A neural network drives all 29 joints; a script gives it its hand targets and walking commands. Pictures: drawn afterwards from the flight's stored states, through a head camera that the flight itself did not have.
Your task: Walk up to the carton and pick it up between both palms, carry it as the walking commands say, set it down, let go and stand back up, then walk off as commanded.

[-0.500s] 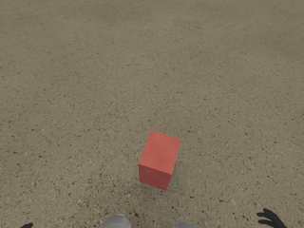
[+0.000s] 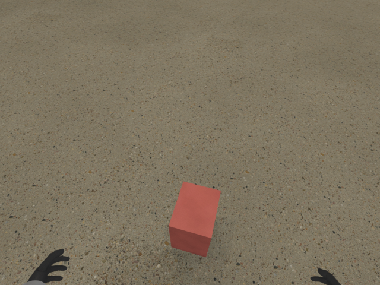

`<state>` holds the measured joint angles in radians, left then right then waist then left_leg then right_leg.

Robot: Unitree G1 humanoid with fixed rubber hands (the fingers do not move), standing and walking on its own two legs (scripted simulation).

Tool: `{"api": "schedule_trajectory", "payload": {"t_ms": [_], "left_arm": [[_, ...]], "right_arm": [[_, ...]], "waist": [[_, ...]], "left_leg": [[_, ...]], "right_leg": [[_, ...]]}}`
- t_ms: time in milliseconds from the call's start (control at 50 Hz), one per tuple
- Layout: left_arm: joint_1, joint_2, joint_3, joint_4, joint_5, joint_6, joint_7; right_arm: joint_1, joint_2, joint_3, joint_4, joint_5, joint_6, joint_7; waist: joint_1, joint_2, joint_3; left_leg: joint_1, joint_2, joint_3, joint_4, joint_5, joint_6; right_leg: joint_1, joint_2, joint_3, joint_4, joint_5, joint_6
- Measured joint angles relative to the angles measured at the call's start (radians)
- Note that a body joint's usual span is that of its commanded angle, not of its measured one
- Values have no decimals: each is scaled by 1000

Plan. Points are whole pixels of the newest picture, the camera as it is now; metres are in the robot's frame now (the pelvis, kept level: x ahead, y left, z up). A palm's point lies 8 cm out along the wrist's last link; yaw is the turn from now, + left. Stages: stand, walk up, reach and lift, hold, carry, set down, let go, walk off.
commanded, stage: walk up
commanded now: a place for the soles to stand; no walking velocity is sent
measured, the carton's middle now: (194, 220) +0.50 -0.02 -0.63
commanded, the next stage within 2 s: reach and lift in 1.94 s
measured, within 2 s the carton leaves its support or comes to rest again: neither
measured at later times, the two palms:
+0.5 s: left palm out of the picture +0.08 +0.45 -0.08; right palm out of the picture +0.14 -0.29 -0.09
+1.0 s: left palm (45, 212) +0.29 +0.38 -0.10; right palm out of the picture +0.12 -0.25 -0.10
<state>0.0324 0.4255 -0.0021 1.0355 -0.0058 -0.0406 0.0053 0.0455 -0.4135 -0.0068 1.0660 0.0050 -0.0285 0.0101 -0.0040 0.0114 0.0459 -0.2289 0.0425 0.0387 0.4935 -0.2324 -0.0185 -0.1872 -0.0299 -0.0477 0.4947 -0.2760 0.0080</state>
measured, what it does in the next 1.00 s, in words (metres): steps to the left: left foot, then right foot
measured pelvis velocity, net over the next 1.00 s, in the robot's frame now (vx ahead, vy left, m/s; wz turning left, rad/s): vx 0.08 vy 0.09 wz -0.25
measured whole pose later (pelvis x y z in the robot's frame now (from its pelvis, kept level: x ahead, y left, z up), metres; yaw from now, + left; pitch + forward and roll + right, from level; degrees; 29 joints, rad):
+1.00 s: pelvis +0.08 +0.09 -0.01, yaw -14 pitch -1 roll +0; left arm 0.07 0.46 0.02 0.94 0.00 -0.03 0.01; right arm 0.07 -0.43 -0.04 0.93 0.00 -0.02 0.00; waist -0.01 -0.01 0.07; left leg -0.24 0.06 0.12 0.63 -0.36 0.00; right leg -0.30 0.01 0.04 0.64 -0.31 0.00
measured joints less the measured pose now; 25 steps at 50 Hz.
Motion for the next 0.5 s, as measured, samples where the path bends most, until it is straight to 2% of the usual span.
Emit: {"api": "schedule_trajectory", "payload": {"t_ms": [200,240,300,360,400,460,500], "left_arm": [[-19,-14,-1,72,7,10,-3],[-2,-14,6,68,9,4,2],[92,-3,42,22,22,-24,34],[190,31,71,-9,31,-38,57],[232,63,81,-25,39,-41,61],[266,109,79,-58,43,-32,56],[271,122,73,-82,38,-20,60]], "right_arm": [[-33,4,2,68,-7,6,0],[-33,2,-9,54,-22,17,12],[-31,-35,-44,-48,-60,62,56],[-23,-68,-76,-140,-63,84,85],[-10,-82,-93,-174,-57,88,96],[11,-92,-110,-197,-49,83,91],[27,-95,-116,-207,-52,71,76]], "waist": [[3,-11,-4],[4,-10,-3],[-2,15,2],[6,37,17],[17,39,31],[32,27,46],[35,24,59]], "left_leg": [[66,0,6,-123,58,1],[60,2,13,-108,36,7],[-42,-5,-19,135,-143,35],[-148,6,-63,336,-161,32],[-173,26,-70,327,-177,27],[-140,29,-55,185,-137,32],[-137,19,-40,159,-18,11]], "right_leg": [[71,5,2,-140,70,5],[71,5,6,-144,74,5],[43,9,26,-101,51,1],[29,6,55,-74,34,7],[18,-7,73,-41,16,20],[-31,-40,104,73,-49,37],[-102,-47,122,233,-150,2]]}}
